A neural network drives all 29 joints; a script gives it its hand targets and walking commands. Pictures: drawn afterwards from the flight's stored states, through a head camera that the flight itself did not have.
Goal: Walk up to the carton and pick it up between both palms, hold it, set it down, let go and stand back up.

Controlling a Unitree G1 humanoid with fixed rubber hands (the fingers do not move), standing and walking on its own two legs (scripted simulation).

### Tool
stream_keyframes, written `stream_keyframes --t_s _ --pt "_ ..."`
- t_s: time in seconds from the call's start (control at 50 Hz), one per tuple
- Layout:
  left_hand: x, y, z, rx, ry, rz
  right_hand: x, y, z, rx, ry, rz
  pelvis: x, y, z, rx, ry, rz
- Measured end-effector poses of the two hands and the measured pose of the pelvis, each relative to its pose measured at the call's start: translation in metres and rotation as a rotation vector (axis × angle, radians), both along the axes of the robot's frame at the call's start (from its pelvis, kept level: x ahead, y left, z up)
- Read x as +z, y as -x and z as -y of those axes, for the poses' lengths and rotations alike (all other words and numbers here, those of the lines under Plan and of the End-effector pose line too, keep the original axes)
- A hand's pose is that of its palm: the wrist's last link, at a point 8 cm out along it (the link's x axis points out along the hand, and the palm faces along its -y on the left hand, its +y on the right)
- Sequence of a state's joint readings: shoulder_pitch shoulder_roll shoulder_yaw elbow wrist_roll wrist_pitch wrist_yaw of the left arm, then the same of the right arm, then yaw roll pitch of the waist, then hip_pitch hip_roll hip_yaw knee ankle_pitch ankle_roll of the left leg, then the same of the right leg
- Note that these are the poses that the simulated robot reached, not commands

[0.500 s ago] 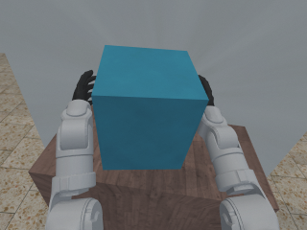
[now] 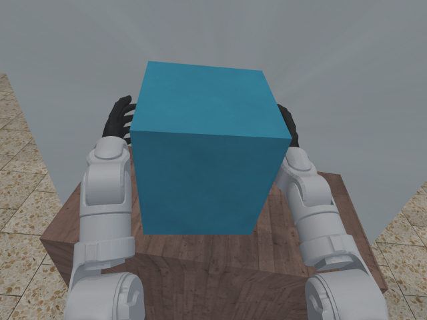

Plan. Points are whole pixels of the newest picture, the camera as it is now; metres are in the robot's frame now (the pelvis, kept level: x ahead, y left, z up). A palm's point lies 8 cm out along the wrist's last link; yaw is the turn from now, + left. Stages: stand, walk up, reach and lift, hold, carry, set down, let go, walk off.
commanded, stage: hold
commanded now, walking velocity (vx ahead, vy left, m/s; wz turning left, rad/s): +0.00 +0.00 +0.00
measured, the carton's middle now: (202, 152) +0.37 +0.01 +0.17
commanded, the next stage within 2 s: none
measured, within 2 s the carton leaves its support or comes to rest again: neither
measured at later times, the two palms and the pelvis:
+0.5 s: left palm (115, 140) +0.35 +0.16 +0.21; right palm (284, 147) +0.35 -0.14 +0.20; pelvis +0.00 +0.00 +0.00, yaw +0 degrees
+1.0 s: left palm (121, 136) +0.36 +0.15 +0.21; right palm (288, 147) +0.36 -0.15 +0.20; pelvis +0.00 +0.00 +0.00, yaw +0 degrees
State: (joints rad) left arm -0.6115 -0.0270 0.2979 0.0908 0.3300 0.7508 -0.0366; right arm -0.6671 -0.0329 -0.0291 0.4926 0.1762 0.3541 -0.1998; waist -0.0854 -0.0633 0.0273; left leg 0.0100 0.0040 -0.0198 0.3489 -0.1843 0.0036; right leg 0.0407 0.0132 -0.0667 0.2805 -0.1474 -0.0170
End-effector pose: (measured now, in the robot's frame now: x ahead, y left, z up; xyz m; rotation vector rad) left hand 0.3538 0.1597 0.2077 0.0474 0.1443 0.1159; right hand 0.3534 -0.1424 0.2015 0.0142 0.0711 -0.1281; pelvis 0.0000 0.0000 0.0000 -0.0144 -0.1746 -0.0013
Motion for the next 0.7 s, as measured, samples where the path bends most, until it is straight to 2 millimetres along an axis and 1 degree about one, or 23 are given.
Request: stream_keyframes --t_s 0.62,0.7 --pt "-0.0008 0.0002 -0.0002 0.003 -0.002 0.007 -0.0002 -0.0011 -0.0003 0.004 -0.003 0.008 -0.0003 -0.0039 -0.0010 0.001 0.002 0.002" --pt "-0.0034 -0.0059 0.0021 -0.008 0.001 -0.019 -0.0040 -0.0033 0.0021 -0.010 -0.012 -0.018 0.0000 -0.0023 -0.0006 0.007 0.000 0.002"
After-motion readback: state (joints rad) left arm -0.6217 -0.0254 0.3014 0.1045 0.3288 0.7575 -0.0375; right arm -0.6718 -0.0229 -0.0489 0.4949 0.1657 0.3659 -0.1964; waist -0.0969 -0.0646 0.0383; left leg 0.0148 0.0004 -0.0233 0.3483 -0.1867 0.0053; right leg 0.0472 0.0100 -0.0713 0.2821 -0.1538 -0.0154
